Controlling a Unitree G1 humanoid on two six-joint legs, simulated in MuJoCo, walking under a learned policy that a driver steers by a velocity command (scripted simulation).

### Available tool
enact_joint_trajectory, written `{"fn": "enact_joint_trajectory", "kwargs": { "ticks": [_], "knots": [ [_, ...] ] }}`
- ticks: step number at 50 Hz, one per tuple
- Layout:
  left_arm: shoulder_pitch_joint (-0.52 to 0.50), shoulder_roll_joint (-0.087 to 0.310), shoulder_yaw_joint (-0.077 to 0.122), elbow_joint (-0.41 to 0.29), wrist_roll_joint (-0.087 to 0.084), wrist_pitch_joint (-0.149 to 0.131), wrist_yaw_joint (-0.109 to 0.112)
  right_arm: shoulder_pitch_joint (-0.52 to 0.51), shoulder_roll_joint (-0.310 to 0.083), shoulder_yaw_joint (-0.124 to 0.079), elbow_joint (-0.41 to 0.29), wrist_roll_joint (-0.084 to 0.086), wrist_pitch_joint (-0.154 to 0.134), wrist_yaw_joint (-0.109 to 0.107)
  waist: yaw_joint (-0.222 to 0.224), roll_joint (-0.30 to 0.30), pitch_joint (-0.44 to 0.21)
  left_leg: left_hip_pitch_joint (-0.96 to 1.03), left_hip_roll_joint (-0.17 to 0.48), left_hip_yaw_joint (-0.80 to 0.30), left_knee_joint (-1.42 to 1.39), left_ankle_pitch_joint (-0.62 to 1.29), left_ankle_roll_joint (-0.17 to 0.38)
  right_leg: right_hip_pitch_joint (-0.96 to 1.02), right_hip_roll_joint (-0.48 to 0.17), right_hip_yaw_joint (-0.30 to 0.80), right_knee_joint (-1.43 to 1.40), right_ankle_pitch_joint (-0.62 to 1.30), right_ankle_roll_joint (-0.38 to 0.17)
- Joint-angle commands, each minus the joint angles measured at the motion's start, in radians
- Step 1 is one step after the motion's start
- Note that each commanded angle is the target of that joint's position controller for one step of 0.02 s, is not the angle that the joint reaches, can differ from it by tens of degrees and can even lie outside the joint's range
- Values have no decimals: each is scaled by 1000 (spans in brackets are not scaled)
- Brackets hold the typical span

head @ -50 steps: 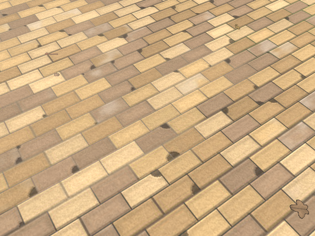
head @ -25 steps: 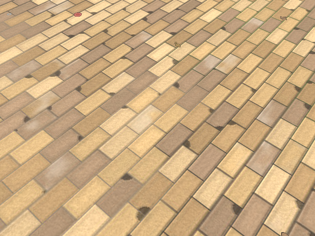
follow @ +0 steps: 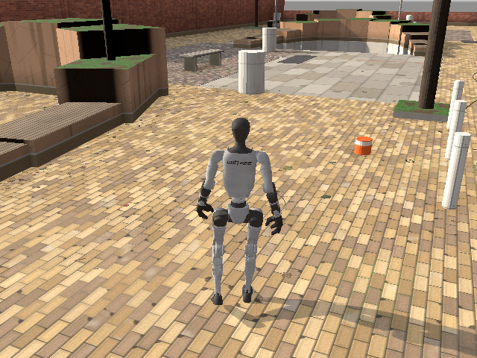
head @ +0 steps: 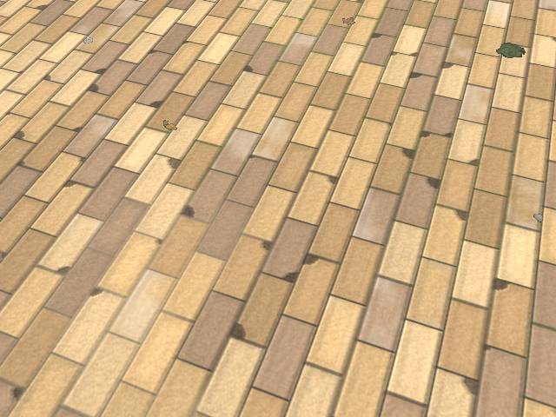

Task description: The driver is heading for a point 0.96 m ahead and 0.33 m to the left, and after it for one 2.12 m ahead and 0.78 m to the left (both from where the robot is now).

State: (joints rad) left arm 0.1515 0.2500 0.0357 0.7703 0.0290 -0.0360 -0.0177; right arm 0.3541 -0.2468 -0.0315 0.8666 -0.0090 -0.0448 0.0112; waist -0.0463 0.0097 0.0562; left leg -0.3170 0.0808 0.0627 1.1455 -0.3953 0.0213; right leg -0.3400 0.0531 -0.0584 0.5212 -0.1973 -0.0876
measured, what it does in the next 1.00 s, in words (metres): walks ahead, turning left: left foot, then right foot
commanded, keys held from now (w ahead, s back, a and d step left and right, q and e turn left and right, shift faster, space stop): w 0.36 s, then w+q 0.64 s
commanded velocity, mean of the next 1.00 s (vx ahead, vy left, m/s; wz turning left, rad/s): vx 0.50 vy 0.00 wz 0.21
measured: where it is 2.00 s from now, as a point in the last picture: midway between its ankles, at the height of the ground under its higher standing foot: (177, 236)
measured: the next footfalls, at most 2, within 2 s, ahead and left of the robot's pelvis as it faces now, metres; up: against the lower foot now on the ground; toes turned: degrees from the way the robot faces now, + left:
left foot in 0.42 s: +0.41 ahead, +0.11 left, +0.00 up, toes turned +4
right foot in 0.94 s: +0.70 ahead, -0.04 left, +0.00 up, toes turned +17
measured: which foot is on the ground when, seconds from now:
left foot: up 0.00-0.40, down 0.42-0.94, up 0.96-1.00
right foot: down 0.00-0.46, up 0.48-0.92, down 0.94-1.00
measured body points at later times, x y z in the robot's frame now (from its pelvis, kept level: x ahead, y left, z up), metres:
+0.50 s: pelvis +0.28 +0.04 -0.01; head +0.31 +0.05 +0.44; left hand +0.26 +0.30 -0.16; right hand +0.44 -0.21 -0.12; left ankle +0.37 +0.11 -0.73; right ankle +0.09 -0.06 -0.66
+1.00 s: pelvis +0.55 +0.03 -0.01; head +0.58 +0.03 +0.44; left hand +0.69 +0.31 -0.09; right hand +0.61 -0.25 -0.14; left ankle +0.38 +0.10 -0.69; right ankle +0.66 -0.05 -0.73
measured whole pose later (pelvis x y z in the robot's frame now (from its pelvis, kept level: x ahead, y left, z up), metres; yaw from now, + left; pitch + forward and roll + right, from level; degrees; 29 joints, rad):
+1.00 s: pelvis +0.55 +0.03 -0.01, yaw +17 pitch +1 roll +1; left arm 0.05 0.25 0.01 0.74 0.04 -0.08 0.01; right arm 0.40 -0.29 -0.08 0.89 0.00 -0.04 0.00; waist -0.08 0.01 0.03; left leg -0.18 -0.11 -0.14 0.82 -0.48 0.08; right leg -0.42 0.00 -0.01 0.54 -0.14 -0.03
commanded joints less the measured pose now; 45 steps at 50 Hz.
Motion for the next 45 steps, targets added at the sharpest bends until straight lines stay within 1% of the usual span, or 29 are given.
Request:
{"fn": "enact_joint_trajectory", "kwargs": {
  "ticks": [1, 2, 4, 5, 7, 9, 12, 14, 16, 18, 19, 20, 21, 22, 23, 24, 25, 26, 27, 28, 29, 30, 32, 33, 35, 38, 41, 43, 45],
  "knots": [
    [114, 103, 29, 9, -17, -20, 13, 36, -99, -22, -51, -20, 2, 8, 24, -71, -81, -218, 48, -68, -18, 78, 3, 253, -256, 261, -283, 344, -126],
    [120, 97, 26, 16, -18, -30, 11, 46, -92, -23, -44, -25, 14, 13, 17, -75, -83, -193, 40, -59, -29, 90, -3, 228, -245, 245, -305, 354, -130],
    [147, 116, 31, 40, -25, -42, 10, 15, -77, -25, -50, -28, 24, 23, 11, -70, -59, -226, 40, -48, -70, 140, -15, 213, -232, 219, -353, 330, -143],
    [162, 122, 33, 51, -25, -45, 10, -25, -74, -25, -60, -29, 26, 25, 18, -69, -36, -261, 47, -45, -100, 178, -21, 212, -230, 210, -377, 303, -146],
    [197, 119, 33, 72, -25, -47, 10, -111, -74, -25, -84, -28, 26, 25, 39, -62, 3, -331, 56, -44, -179, 252, -33, 233, -226, 198, -404, 283, -145],
    [224, 116, 31, 89, -25, -49, 9, -179, -69, -22, -102, -25, 23, 25, 55, -59, 18, -357, 52, -40, -273, 314, -36, 262, -219, 177, -408, 299, -139],
    [270, 120, 29, 119, -22, -52, 11, -274, -57, -13, -129, -21, 17, 26, 83, -63, 33, -347, 28, -20, -405, 384, -25, 308, -221, 150, -402, 350, -127],
    [304, 123, 27, 142, -17, -51, 16, -329, -59, -11, -147, -19, 14, 26, 100, -63, 46, -343, 10, -7, -470, 395, -8, 357, -233, 143, -392, 388, -121],
    [323, 131, 27, 162, -12, -49, 23, -360, -66, -11, -163, -19, 9, 25, 102, -64, 56, -332, -7, -3, -522, 368, 17, 412, -254, 144, -369, 443, -113],
    [309, 145, 29, 174, -8, -47, 30, -342, -74, -14, -163, -20, 3, 22, 79, -66, 50, -272, -35, 9, -566, 301, 49, 448, -268, 133, -315, 580, -99],
    [283, 157, 31, 174, -4, -48, 33, -287, -82, -19, -146, -18, 0, 17, 49, -77, 22, -195, -65, 25, -585, 258, 70, 460, -266, 107, -256, 727, -84],
    [269, 168, 34, 177, 1, -46, 34, -194, -98, -28, -114, -18, -4, 9, 10, -81, -34, -80, -104, 43, -600, 224, 92, 466, -255, 81, -138, 861, -68],
    [257, 167, 33, 179, 0, -41, 35, -36, -113, -39, -58, -23, -12, 0, -59, -52, -120, 110, -134, 56, -660, 255, 119, 425, -217, 34, 60, 877, -47],
    [266, 142, 22, 160, -4, -44, 36, 135, -175, -59, -15, -43, -18, -10, -117, 8, -229, 366, 13, -116, -667, 201, 171, 238, -178, -1, 336, 612, -26],
    [371, 58, 9, 139, -34, -49, 20, 197, -299, -93, -1, -46, -15, -11, -64, 262, -325, 618, 284, -658, -772, 147, 329, -134, 30, -37, 732, -49, 29],
    [313, 118, 22, 138, 0, -52, 20, 96, -246, -82, -7, 2, -4, 4, -31, 162, -298, 578, 271, -796, -871, 150, 326, -255, 12, 110, 823, -264, 14],
    [235, 123, 24, 112, -1, -58, 15, -9, -200, -72, -30, 9, -2, 7, 2, 91, -151, 443, 250, -628, -867, 137, 309, -306, -52, 118, 818, -185, 10],
    [179, 112, 18, 99, -1, -66, 11, -54, -142, -58, -34, 2, -3, 10, 11, 10, -84, 328, 206, -531, -895, 222, 288, -292, -90, 113, 757, -121, 14],
    [162, 97, 17, 91, 3, -62, 9, -67, -120, -51, -27, 1, -7, 7, 38, 5, -41, 245, 161, -458, -914, 293, 262, -259, -116, 112, 690, -103, 23],
    [167, 88, 13, 85, 13, -47, 8, -76, -101, -44, -15, 4, -11, 3, 65, 21, -34, 180, 119, -397, -933, 346, 240, -205, -132, 111, 637, -93, 40],
    [173, 78, 11, 83, 18, -33, 6, -66, -110, -45, -9, 6, -18, 2, 75, 36, -44, 152, 104, -368, -941, 391, 240, -173, -132, 102, 607, -93, 56],
    [167, 72, 9, 76, 21, -23, 4, -47, -122, -50, -2, 9, -24, 1, 78, 35, -49, 135, 92, -350, -948, 426, 248, -168, -130, 91, 581, -92, 71],
    [113, 66, 5, 52, 18, -11, 2, -24, -148, -58, 5, 10, -27, -1, 74, 35, -32, 102, 72, -324, -976, 388, 257, -195, -137, 75, 497, -52, 102],
    [62, 67, 4, 32, 17, -9, 2, -9, -154, -61, 7, 10, -25, -3, 62, 36, -12, 96, 65, -324, -991, 363, 256, -223, -142, 69, 442, -17, 116],
    [-36, 65, 1, -2, 13, -9, 1, 27, -149, -62, 13, 10, -21, -2, 32, 39, 10, 107, 48, -324, -1000, 345, 240, -255, -142, 63, 322, 69, 136],
    [-134, 61, -5, -36, 4, -12, -2, 74, -155, -68, 17, 8, -18, -2, -10, 50, -1, 161, 35, -328, -968, 378, 215, -252, -121, 65, 192, 164, 146],
    [-206, 67, -8, -69, -4, -20, -2, 107, -159, -72, 17, -1, -13, -7, -37, 58, -11, 218, 41, -351, -908, 467, 203, -236, -95, 67, 115, 169, 144],
    [-210, 81, -6, -84, -8, -28, 0, 98, -171, -77, 6, -8, -10, -13, -28, 71, -19, 240, 54, -383, -857, 520, 185, -187, -81, 81, 63, 128, 130],
    [-124, 110, 4, -69, -9, -39, 6, 47, -192, -85, -16, -11, -10, -19, 22, 80, -38, 207, 59, -416, -792, 546, 154, -40, -61, 86, -3, 54, 107]
  ]
}}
